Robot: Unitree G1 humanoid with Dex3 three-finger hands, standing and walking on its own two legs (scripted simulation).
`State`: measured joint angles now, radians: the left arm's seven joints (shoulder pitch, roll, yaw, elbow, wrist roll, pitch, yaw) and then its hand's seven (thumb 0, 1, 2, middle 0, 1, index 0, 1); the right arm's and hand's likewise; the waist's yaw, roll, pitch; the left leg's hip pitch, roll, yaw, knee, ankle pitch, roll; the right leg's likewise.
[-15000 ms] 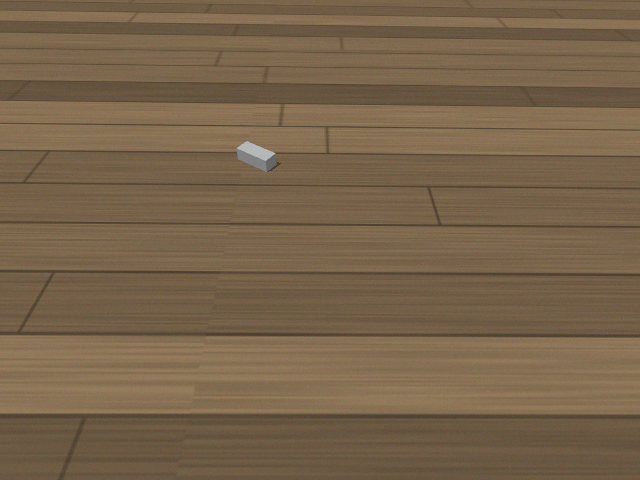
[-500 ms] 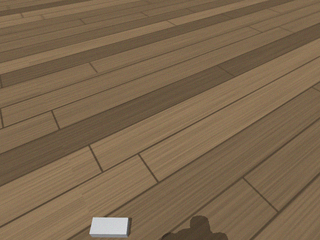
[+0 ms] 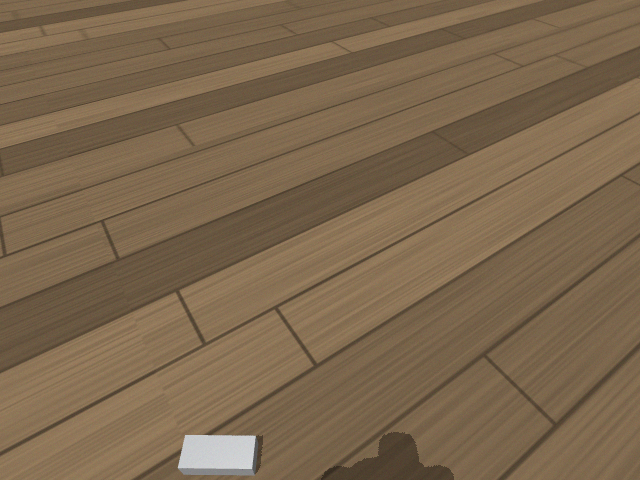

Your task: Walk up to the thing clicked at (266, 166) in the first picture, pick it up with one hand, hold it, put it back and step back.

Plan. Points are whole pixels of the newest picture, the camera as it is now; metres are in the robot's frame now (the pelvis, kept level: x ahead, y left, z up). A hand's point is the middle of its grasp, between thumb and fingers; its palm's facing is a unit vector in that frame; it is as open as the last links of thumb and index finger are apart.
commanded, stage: stand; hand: left
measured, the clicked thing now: (220, 455) +0.38 +0.28 -0.75
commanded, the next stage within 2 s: walk up in 0.70 s
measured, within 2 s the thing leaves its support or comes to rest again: neither
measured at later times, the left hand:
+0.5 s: hand out of the picture +0.07 +0.25 -0.15, palm faces -0.02 -0.93 -0.36, open 7.4 cm
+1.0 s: hand out of the picture +0.08 +0.28 -0.15, palm faces +0.03 -0.93 -0.37, open 7.4 cm
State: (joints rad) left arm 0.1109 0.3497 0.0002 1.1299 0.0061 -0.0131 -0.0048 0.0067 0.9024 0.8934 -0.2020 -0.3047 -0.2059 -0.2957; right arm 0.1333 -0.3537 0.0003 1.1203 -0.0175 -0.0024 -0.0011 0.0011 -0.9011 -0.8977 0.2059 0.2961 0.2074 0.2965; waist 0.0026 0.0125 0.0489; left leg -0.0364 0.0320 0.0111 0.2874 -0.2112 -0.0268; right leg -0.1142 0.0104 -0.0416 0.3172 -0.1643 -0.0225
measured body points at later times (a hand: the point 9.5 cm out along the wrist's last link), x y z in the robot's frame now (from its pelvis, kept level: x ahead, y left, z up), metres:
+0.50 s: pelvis +0.00 +0.00 +0.00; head +0.01 -0.01 +0.45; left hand +0.07 +0.30 -0.13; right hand +0.07 -0.30 -0.14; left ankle -0.03 +0.14 -0.75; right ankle +0.01 -0.10 -0.75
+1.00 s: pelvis +0.00 +0.02 +0.00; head +0.01 +0.01 +0.45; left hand +0.08 +0.33 -0.12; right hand +0.06 -0.29 -0.14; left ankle -0.03 +0.14 -0.75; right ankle +0.01 -0.10 -0.75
